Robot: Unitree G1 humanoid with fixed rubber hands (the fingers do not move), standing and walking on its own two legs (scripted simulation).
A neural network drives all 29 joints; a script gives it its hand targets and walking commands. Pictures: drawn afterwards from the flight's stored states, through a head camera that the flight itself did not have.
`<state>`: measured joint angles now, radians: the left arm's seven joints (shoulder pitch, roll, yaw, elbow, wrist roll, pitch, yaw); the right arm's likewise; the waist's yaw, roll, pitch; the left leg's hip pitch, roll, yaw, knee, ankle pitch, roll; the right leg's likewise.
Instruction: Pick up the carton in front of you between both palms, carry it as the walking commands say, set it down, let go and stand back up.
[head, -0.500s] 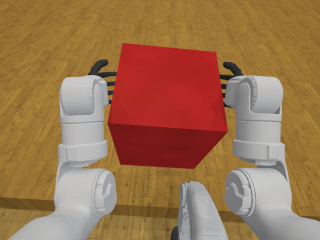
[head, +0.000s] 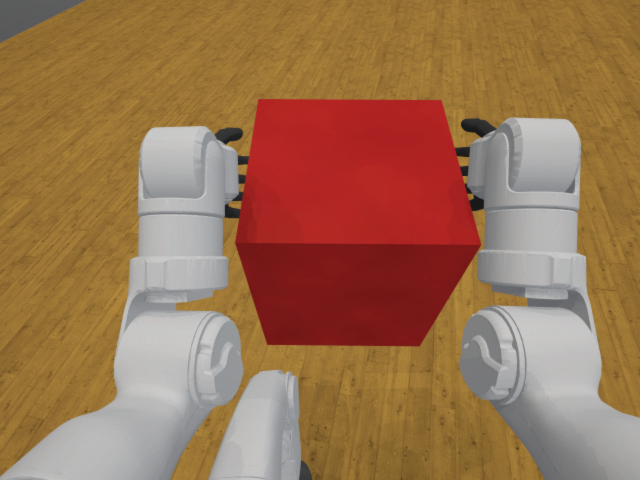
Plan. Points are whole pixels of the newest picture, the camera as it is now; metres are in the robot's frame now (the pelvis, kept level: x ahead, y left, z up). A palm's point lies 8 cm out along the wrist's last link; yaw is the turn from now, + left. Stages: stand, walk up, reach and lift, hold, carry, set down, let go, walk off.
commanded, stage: carry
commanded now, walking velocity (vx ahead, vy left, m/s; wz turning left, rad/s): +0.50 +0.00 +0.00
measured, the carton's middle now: (346, 233) +0.40 +0.00 +0.12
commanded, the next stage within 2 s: none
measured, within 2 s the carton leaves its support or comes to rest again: neither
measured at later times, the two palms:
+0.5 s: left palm out of the picture +0.71 +0.09 +0.34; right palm out of the picture +0.69 -0.19 +0.35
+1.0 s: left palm out of the picture +0.96 +0.12 +0.27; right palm out of the picture +0.95 -0.16 +0.27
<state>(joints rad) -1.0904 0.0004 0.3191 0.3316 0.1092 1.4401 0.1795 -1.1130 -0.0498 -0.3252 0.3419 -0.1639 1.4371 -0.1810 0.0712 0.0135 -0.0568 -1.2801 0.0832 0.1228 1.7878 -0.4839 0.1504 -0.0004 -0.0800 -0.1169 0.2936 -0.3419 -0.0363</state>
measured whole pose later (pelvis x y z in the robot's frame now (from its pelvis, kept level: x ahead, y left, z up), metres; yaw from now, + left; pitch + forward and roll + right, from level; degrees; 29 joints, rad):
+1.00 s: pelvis +0.60 -0.01 +0.14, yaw -2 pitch +4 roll +2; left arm -0.79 -0.06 0.29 0.33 0.17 1.31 0.18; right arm -0.83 0.05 -0.26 0.38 -0.14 1.24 -0.23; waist -0.02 -0.03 -0.09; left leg -0.47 0.01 0.19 0.46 -0.06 0.06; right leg -0.14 -0.05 -0.04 0.71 -0.46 0.01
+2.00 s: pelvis +1.18 -0.01 +0.17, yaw -2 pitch +5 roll -1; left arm -0.29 -0.16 0.12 -0.14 0.14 1.24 0.23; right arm -0.32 0.17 -0.14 -0.11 -0.11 1.18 -0.24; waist -0.03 -0.03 -0.06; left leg -0.23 0.05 0.23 0.32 -0.18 0.04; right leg -0.59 -0.11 -0.09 0.92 -0.26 0.02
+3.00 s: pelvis +1.85 -0.06 +0.17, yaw -1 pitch +4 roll -1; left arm -0.29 -0.16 0.12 -0.20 0.14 1.22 0.23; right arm -0.33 0.17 -0.13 -0.15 -0.11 1.16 -0.24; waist -0.01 -0.03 -0.01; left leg -0.16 0.04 0.21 0.27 -0.19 0.03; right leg -0.61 -0.12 -0.09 0.80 -0.19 0.03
